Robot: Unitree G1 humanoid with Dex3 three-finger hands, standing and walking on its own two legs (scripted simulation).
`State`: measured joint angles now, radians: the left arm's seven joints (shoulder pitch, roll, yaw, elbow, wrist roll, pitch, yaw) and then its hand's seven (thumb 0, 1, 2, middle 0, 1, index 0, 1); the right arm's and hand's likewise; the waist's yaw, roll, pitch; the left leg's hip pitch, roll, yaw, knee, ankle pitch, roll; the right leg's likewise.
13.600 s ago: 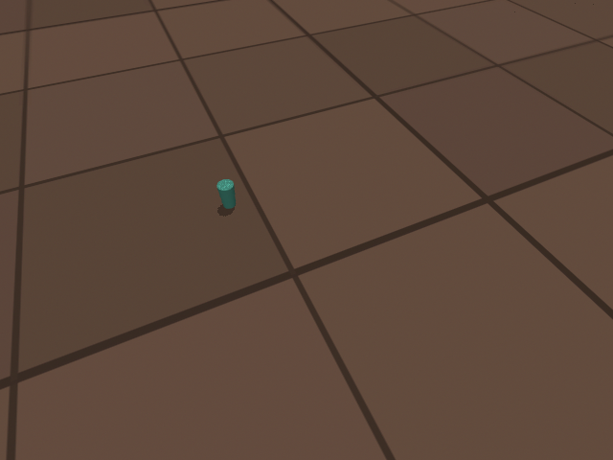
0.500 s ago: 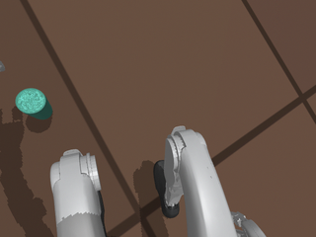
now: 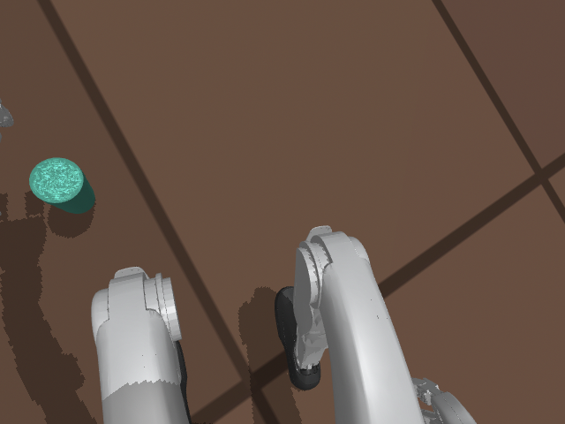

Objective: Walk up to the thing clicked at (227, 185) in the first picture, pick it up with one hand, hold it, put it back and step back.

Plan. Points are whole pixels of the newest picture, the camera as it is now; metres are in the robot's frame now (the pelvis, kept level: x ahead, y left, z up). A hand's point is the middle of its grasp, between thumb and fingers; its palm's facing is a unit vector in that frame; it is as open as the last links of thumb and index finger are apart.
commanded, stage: rise first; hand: left
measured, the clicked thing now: (68, 190) +0.48 +0.26 -0.29
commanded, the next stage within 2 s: approach in 1.66 s
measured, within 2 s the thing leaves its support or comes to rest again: neither
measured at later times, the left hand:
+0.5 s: hand out of the picture +0.47 +0.32 -0.15, palm faces -0.44 -0.04 -0.90, open 13.5 cm
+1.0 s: hand out of the picture +0.47 +0.32 -0.15, palm faces -0.43 -0.04 -0.90, open 13.7 cm
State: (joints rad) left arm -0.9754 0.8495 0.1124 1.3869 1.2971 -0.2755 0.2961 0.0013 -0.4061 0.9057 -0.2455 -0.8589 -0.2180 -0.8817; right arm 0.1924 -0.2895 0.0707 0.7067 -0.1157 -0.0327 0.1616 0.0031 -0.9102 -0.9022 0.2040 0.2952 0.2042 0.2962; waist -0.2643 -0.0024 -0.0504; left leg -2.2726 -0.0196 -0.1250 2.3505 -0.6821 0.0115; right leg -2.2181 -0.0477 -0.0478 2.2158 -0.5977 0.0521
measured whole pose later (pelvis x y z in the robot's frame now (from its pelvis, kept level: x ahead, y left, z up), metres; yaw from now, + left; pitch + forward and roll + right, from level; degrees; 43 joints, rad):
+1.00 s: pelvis +0.00 +0.00 +0.00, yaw +0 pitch +34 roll -9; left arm -0.98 0.85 0.11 1.39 1.30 -0.27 0.31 0.00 -0.45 0.94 -0.22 -0.87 -0.19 -0.90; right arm 0.18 -0.29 0.07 0.70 -0.12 -0.04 0.16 0.00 -0.91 -0.90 0.20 0.30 0.20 0.30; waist -0.27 -0.01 -0.05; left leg -2.28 -0.02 -0.12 2.36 -0.68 0.01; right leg -2.22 -0.05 -0.05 2.22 -0.60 0.05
